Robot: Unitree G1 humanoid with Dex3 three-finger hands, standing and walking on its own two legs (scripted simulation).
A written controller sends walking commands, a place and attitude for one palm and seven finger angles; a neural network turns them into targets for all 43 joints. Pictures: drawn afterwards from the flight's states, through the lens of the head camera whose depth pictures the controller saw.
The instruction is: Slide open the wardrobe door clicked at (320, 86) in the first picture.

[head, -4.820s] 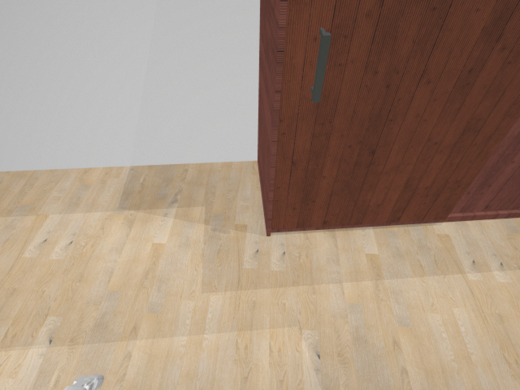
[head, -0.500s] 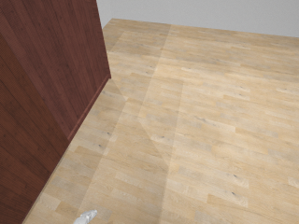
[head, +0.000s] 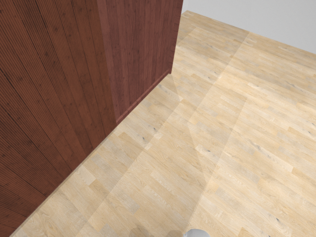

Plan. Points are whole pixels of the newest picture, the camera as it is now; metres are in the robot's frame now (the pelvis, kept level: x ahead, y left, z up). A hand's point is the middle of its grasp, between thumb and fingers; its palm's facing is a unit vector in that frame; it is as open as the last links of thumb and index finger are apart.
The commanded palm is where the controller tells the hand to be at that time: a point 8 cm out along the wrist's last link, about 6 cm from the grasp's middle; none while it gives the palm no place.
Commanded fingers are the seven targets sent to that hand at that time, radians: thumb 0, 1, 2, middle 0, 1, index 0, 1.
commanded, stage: turn to face it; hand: left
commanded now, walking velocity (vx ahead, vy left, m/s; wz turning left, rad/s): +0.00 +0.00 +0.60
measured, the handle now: out of the picture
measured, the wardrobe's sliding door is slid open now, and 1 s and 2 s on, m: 0.00 0.00 0.00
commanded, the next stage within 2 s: take the last steps up to it in 1.58 s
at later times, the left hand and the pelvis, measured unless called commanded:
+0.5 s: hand out of the picture -0.03 +0.14 -0.15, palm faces +0.33 -0.90 -0.28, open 7.4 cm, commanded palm none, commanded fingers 0.00 0.90 0.90 -0.20 -0.30 -0.20 -0.30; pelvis -0.04 -0.07 +0.00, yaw +19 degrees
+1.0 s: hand out of the picture -0.12 +0.22 -0.17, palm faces +0.60 -0.76 -0.26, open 7.4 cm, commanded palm none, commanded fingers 0.00 0.90 0.90 -0.20 -0.30 -0.20 -0.30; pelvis -0.07 -0.02 +0.00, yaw +36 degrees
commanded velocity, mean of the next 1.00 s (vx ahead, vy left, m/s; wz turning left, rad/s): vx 0.00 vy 0.00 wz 0.60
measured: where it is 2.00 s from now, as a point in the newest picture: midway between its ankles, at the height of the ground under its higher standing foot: outside the picture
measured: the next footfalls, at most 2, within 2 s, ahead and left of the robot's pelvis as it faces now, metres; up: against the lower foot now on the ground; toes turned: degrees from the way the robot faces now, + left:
right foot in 0.32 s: +0.02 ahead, -0.17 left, +0.00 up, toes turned +11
left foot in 0.74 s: -0.08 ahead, +0.09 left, +0.00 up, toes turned +33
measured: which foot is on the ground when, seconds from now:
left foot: down 0.00-0.32, up 0.34-0.72, down 0.74-1.00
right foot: up 0.00-0.30, down 0.32-0.74, up 0.76-1.00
